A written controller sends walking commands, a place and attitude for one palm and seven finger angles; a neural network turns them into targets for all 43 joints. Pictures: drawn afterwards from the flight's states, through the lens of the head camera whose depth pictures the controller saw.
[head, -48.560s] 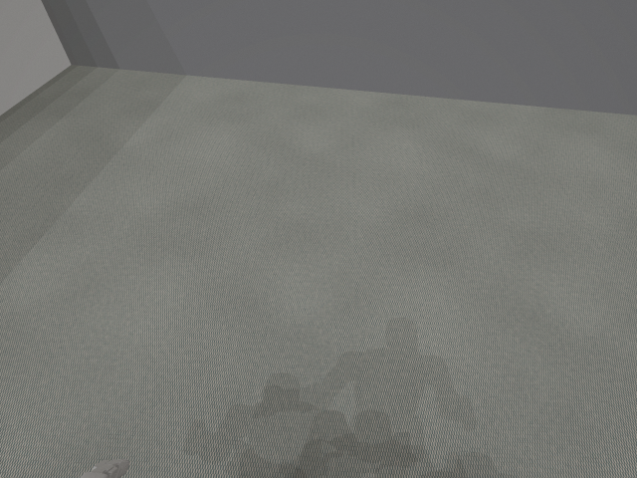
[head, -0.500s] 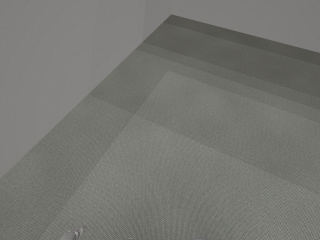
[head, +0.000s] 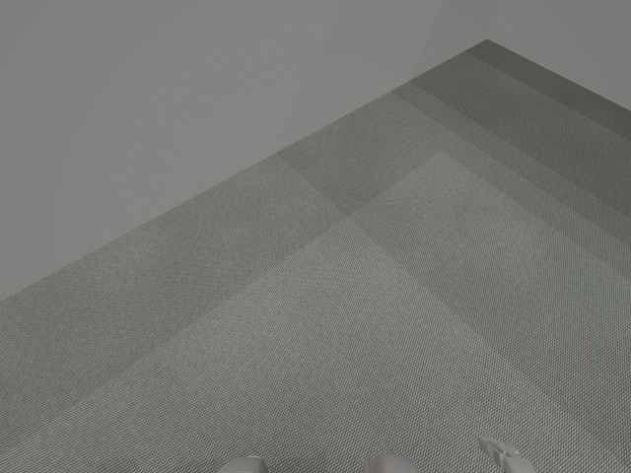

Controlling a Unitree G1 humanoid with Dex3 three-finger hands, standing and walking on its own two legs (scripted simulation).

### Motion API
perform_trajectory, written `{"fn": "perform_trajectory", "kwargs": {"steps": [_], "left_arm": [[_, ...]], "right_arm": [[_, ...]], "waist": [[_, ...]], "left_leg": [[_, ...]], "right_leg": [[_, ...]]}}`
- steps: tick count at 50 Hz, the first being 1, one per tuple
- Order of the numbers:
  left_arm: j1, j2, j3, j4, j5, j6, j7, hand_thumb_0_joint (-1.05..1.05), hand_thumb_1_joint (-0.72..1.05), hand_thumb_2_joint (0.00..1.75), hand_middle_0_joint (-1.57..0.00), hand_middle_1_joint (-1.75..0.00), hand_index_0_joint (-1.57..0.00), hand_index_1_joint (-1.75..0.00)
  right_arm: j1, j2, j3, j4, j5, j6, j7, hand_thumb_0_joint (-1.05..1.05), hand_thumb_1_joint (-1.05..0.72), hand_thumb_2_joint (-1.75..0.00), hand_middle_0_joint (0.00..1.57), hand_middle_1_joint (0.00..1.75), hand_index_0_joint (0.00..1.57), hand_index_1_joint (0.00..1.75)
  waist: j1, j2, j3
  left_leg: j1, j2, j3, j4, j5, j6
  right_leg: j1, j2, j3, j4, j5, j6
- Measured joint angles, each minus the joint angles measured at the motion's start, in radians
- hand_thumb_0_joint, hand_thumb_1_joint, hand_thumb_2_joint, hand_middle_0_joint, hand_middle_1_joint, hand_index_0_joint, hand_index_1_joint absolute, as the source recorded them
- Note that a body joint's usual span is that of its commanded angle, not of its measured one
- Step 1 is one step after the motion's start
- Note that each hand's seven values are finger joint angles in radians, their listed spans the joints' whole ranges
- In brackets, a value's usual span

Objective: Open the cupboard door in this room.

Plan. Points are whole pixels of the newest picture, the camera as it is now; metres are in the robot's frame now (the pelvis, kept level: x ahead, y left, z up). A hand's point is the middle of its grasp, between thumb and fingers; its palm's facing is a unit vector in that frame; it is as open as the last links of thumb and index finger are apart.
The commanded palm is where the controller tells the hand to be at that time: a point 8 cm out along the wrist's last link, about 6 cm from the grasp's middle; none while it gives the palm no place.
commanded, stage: turn to face it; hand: left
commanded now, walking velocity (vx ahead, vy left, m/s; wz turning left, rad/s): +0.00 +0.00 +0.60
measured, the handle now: out of the picture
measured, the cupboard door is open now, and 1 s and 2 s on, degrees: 47 47 47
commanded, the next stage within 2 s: none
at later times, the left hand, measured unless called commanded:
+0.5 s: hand out of the picture +0.01 +0.16 -0.16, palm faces +0.32 -0.92 -0.21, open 7.4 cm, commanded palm none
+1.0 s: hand out of the picture -0.04 +0.12 -0.15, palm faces +0.58 -0.77 -0.26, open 7.4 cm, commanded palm none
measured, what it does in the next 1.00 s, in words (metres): steps on the spot, turning left: right foot, then left foot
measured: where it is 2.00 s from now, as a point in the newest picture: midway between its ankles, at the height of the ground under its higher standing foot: outside the picture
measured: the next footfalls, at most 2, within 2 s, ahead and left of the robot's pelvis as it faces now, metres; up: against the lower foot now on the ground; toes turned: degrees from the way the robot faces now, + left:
right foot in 0.20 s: +0.07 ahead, -0.17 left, +0.00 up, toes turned +4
left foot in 0.50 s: +0.01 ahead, +0.09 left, +0.00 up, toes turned +23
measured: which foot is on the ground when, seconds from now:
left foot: down 0.00-0.20, up 0.22-0.48, down 0.50-0.78, up 0.80-1.00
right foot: up 0.00-0.18, down 0.20-0.50, up 0.52-0.76, down 0.78-1.00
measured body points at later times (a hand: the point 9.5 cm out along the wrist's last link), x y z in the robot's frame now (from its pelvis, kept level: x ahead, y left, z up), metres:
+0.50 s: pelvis +0.00 -0.04 +0.00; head +0.05 -0.02 +0.45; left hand +0.00 +0.21 -0.15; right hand +0.18 -0.26 -0.13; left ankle -0.03 +0.07 -0.73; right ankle +0.03 -0.17 -0.72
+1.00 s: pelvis +0.02 -0.08 +0.01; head +0.07 -0.05 +0.46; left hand -0.07 +0.16 -0.13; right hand +0.25 -0.24 -0.13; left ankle -0.06 +0.02 -0.68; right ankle +0.08 -0.19 -0.72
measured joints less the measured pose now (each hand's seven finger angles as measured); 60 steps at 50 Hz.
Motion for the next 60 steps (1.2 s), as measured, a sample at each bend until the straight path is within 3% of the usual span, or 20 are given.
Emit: {"fn": "perform_trajectory", "kwargs": {"steps": [4, 9, 12, 14, 16, 23, 24, 25, 27, 31, 34, 38, 40, 42, 45, 49, 53, 55, 57, 60], "left_arm": [[-0.033, 0.0, 0.007, -0.023, -0.002, 0.0, -0.008, 0.01, 0.9, 0.9, -0.2, -0.3, -0.2, -0.3], [-0.039, -0.004, 0.003, -0.061, -0.002, -0.024, -0.012, 0.01, 0.9, 0.9, -0.2, -0.3, -0.2, -0.3], [-0.036, -0.018, -0.004, -0.07, 0.008, -0.043, -0.004, 0.0, 0.9, 0.9, -0.2, -0.3, -0.2, -0.3], [-0.028, -0.038, -0.011, -0.069, 0.009, -0.04, 0.002, 0.0, 0.9, 0.9, -0.2, -0.3, -0.2, -0.3], [-0.019, -0.051, -0.016, -0.065, 0.01, -0.039, 0.005, 0.0, 0.9, 0.9, -0.2, -0.3, -0.2, -0.3], [-0.006, -0.057, -0.025, -0.051, 0.009, -0.049, -0.005, 0.0, 0.9, 0.9, -0.2, -0.3, -0.2, -0.3], [-0.001, -0.055, -0.023, -0.05, 0.006, -0.047, -0.007, 0.0, 0.9, 0.9, -0.2, -0.3, -0.2, -0.3], [0.006, -0.055, -0.021, -0.052, 0.001, -0.041, -0.01, 0.0, 0.9, 0.9, -0.21, -0.3, -0.2, -0.3], [-0.009, -0.034, -0.012, -0.043, 0.0, -0.016, -0.008, 0.0, 0.9, 0.9, -0.21, -0.3, -0.2, -0.3], [-0.043, -0.007, 0.005, -0.022, 0.0, 0.006, -0.005, 0.01, 0.9, 0.9, -0.2, -0.3, -0.2, -0.3], [-0.056, -0.004, 0.01, -0.033, -0.003, 0.002, -0.009, 0.01, 0.9, 0.9, -0.2, -0.3, -0.2, -0.3], [-0.056, -0.005, 0.009, -0.056, -0.006, -0.016, -0.011, 0.01, 0.9, 0.9, -0.2, -0.3, -0.2, -0.3], [-0.043, -0.001, 0.009, -0.07, 0.002, -0.034, -0.007, 0.01, 0.9, 0.9, -0.2, -0.3, -0.2, -0.3], [-0.042, -0.019, 0.001, -0.068, 0.006, -0.039, -0.001, 0.0, 0.9, 0.9, -0.2, -0.3, -0.2, -0.3], [-0.022, -0.038, -0.008, -0.062, 0.006, -0.037, 0.007, 0.0, 0.9, 0.9, -0.2, -0.3, -0.2, -0.3], [-0.003, -0.048, -0.018, -0.05, 0.01, -0.043, 0.005, 0.0, 0.9, 0.9, -0.2, -0.3, -0.2, -0.3], [0.01, -0.048, -0.02, -0.041, 0.007, -0.046, -0.004, 0.0, 0.9, 0.9, -0.2, -0.3, -0.2, -0.3], [0.022, -0.045, -0.016, -0.042, 0.0, -0.035, -0.01, 0.0, 0.9, 0.9, -0.2, -0.3, -0.2, -0.3], [0.003, -0.025, -0.009, -0.031, 0.0, -0.012, -0.007, 0.01, 0.9, 0.9, -0.2, -0.3, -0.2, -0.3], [-0.027, -0.009, 0.003, -0.017, 0.0, 0.005, -0.005, 0.01, 0.9, 0.9, -0.2, -0.3, -0.2, -0.3]], "right_arm": [[0.026, 0.008, 0.004, 0.019, -0.005, 0.012, -0.006, 0.0, -0.9, -0.9, 0.21, 0.3, 0.21, 0.3], [0.052, 0.008, -0.008, 0.034, -0.004, 0.034, 0.0, 0.0, -0.9, -0.9, 0.21, 0.3, 0.21, 0.3], [0.053, -0.007, -0.026, 0.041, 0.003, 0.049, 0.003, 0.0, -0.9, -0.9, 0.21, 0.3, 0.21, 0.3], [0.05, -0.018, -0.036, 0.049, 0.003, 0.057, 0.006, 0.01, -0.9, -0.9, 0.21, 0.3, 0.21, 0.3], [0.046, -0.019, -0.038, 0.054, 0.004, 0.06, 0.01, 0.01, -0.9, -0.9, 0.2, 0.3, 0.21, 0.3], [0.032, 0.001, -0.021, 0.04, 0.012, 0.042, 0.019, 0.01, -0.91, -0.9, 0.2, 0.3, 0.2, 0.3], [0.033, 0.0, -0.018, 0.033, 0.012, 0.036, 0.02, 0.01, -0.91, -0.9, 0.2, 0.3, 0.2, 0.3], [0.038, -0.007, -0.017, 0.022, 0.009, 0.027, 0.021, 0.01, -0.91, -0.9, 0.2, 0.3, 0.2, 0.3], [0.031, 0.006, -0.014, 0.02, 0.002, 0.013, 0.014, 0.0, -0.9, -0.9, 0.2, 0.3, 0.2, 0.3], [0.05, 0.024, -0.005, 0.022, -0.004, 0.005, -0.005, 0.0, -0.9, -0.9, 0.2, 0.3, 0.21, 0.3], [0.061, 0.022, -0.004, 0.033, -0.008, 0.012, -0.008, 0.0, -0.9, -0.9, 0.21, 0.3, 0.21, 0.3], [0.073, 0.012, -0.014, 0.043, -0.007, 0.03, -0.006, 0.0, -0.9, -0.9, 0.21, 0.3, 0.21, 0.3], [0.077, 0.007, -0.023, 0.043, -0.001, 0.041, -0.003, 0.0, -0.9, -0.9, 0.21, 0.3, 0.21, 0.3], [0.063, -0.011, -0.035, 0.049, -0.001, 0.051, 0.0, 0.0, -0.9, -0.9, 0.21, 0.3, 0.21, 0.3], [0.047, -0.02, -0.041, 0.055, 0.002, 0.058, 0.007, 0.01, -0.9, -0.9, 0.2, 0.3, 0.21, 0.3], [0.029, -0.008, -0.033, 0.049, 0.01, 0.054, 0.015, 0.01, -0.91, -0.9, 0.2, 0.3, 0.2, 0.3], [0.009, -0.001, -0.02, 0.034, 0.012, 0.04, 0.018, 0.01, -0.91, -0.9, 0.2, 0.3, 0.2, 0.3], [0.011, -0.01, -0.016, 0.015, 0.008, 0.021, 0.02, 0.0, -0.9, -0.9, 0.2, 0.3, 0.2, 0.3], [0.005, 0.003, -0.012, 0.013, 0.001, 0.009, 0.012, 0.0, -0.9, -0.9, 0.2, 0.3, 0.2, 0.3], [0.02, 0.016, -0.005, 0.013, -0.004, 0.003, -0.004, 0.0, -0.9, -0.9, 0.2, 0.3, 0.2, 0.3]], "waist": [[0.001, 0.028, -0.003], [-0.011, 0.064, -0.023], [-0.015, 0.075, -0.019], [-0.021, 0.081, -0.014], [-0.027, 0.068, -0.012], [-0.02, 0.001, -0.001], [-0.021, 0.001, -0.005], [-0.024, 0.012, -0.016], [-0.021, -0.007, -0.009], [-0.019, -0.004, -0.009], [-0.018, 0.022, -0.01], [-0.024, 0.058, -0.02], [-0.016, 0.054, -0.031], [-0.02, 0.077, -0.013], [-0.026, 0.071, -0.003], [-0.023, 0.027, 0.004], [-0.013, 0.0, 0.006], [-0.017, 0.012, -0.012], [-0.011, -0.01, -0.002], [-0.009, -0.008, -0.006]], "left_leg": [[0.017, 0.0, -0.059, -0.057, 0.042, -0.022], [-0.009, -0.002, -0.128, -0.036, 0.043, -0.054], [-0.092, -0.018, -0.124, 0.182, -0.143, -0.049], [-0.142, -0.016, -0.088, 0.374, -0.186, -0.052], [-0.15, -0.004, -0.044, 0.44, -0.188, -0.065], [-0.002, 0.005, 0.051, 0.089, -0.122, -0.071], [0.031, 0.005, 0.052, 0.01, -0.06, -0.063], [0.043, 0.012, 0.033, -0.042, 0.026, -0.02], [0.011, -0.001, 0.015, 0.005, 0.018, 0.015], [0.011, -0.005, -0.036, -0.026, 0.012, -0.011], [0.02, -0.004, -0.077, -0.068, 0.047, -0.023], [-0.002, -0.008, -0.135, -0.062, 0.056, -0.045], [-0.047, -0.028, -0.143, 0.012, -0.016, -0.051], [-0.109, -0.033, -0.13, 0.206, -0.147, -0.048], [-0.161, -0.022, -0.067, 0.423, -0.176, -0.06], [-0.102, -0.001, 0.006, 0.307, -0.178, -0.075], [0.006, -0.001, 0.041, 0.055, -0.092, -0.065], [0.034, 0.009, 0.014, -0.043, 0.062, -0.019], [0.006, -0.007, -0.002, 0.014, 0.012, 0.002], [0.008, -0.015, -0.039, -0.009, -0.015, -0.008]], "right_leg": [[-0.023, 0.023, 0.045, -0.056, 0.057, 0.0], [0.093, 0.054, 0.048, -0.394, 0.148, -0.018], [0.105, 0.039, 0.025, -0.427, 0.238, -0.061], [0.128, 0.025, -0.002, -0.436, 0.215, -0.066], [0.155, 0.008, -0.022, -0.472, 0.22, -0.065], [0.181, -0.051, -0.101, -0.487, 0.219, -0.049], [0.171, -0.057, -0.114, -0.458, 0.202, -0.043], [0.145, -0.056, -0.125, -0.407, 0.181, -0.033], [0.07, -0.046, -0.059, -0.228, 0.042, -0.012], [-0.029, 0.006, 0.027, -0.023, 0.047, -0.002], [-0.016, 0.03, 0.045, -0.105, 0.068, -0.007], [0.083, 0.064, 0.045, -0.353, 0.134, -0.021], [0.124, 0.056, 0.049, -0.478, 0.198, -0.044], [0.127, 0.049, 0.02, -0.454, 0.212, -0.062], [0.164, 0.025, -0.013, -0.489, 0.217, -0.068], [0.199, -0.014, -0.051, -0.532, 0.231, -0.063], [0.191, -0.047, -0.098, -0.486, 0.198, -0.043], [0.141, -0.049, -0.11, -0.371, 0.119, -0.021], [0.068, -0.035, -0.037, -0.181, 0.008, -0.009], [-0.009, 0.002, 0.023, -0.023, 0.021, -0.003]]}}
